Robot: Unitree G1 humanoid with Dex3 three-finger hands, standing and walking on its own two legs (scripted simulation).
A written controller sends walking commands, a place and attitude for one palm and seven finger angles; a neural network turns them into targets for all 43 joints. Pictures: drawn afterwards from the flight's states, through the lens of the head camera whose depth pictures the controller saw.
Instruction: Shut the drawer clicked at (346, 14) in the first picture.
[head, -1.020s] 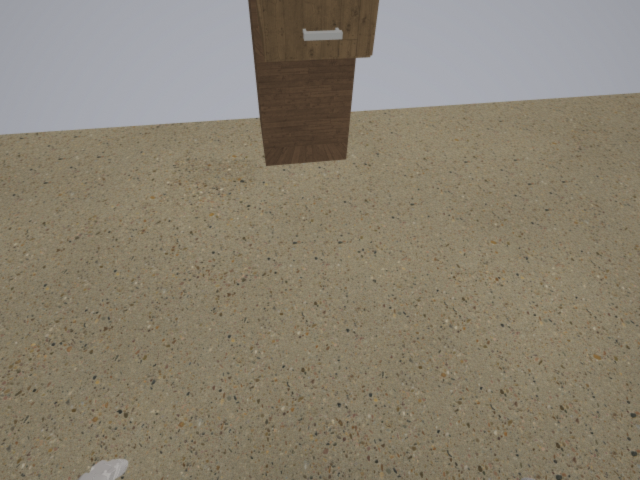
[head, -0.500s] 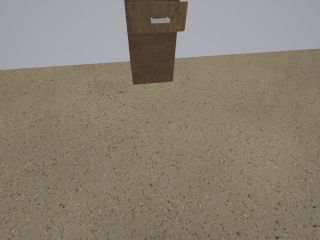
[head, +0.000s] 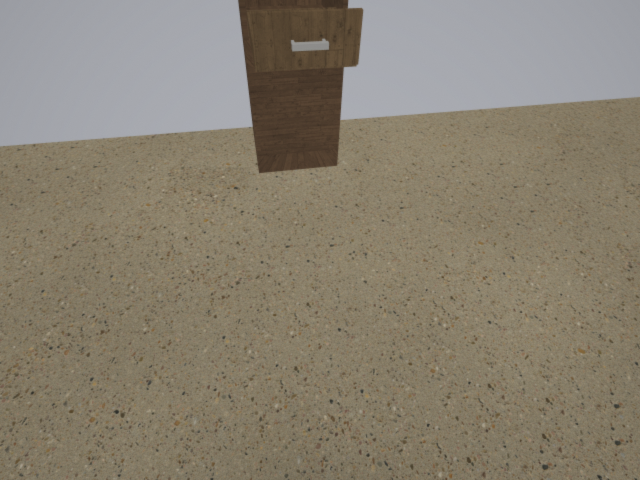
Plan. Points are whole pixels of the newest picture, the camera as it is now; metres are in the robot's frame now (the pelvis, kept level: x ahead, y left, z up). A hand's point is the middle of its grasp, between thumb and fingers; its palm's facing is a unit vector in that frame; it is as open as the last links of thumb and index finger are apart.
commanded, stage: stand and wait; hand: left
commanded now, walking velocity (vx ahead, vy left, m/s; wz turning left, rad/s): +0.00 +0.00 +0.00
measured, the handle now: (309, 43) +1.41 +0.11 -0.02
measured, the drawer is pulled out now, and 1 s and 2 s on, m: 0.30 0.30 0.30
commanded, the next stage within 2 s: look at it before walking up in 0.08 s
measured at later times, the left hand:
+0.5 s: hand out of the picture +0.07 +0.25 -0.16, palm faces -0.04 -0.94 -0.33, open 7.4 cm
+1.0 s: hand out of the picture +0.07 +0.23 -0.17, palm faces -0.05 -0.96 -0.28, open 7.4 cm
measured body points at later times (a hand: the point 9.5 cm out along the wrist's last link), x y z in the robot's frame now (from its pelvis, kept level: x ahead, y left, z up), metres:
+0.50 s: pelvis +0.01 +0.01 +0.00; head +0.01 +0.01 +0.45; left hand +0.08 +0.30 -0.14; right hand +0.08 -0.29 -0.13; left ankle +0.01 +0.13 -0.74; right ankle +0.01 -0.11 -0.74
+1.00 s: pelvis +0.03 +0.01 +0.00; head +0.02 +0.01 +0.45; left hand +0.08 +0.28 -0.15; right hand +0.08 -0.27 -0.14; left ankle +0.01 +0.13 -0.74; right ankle +0.01 -0.11 -0.74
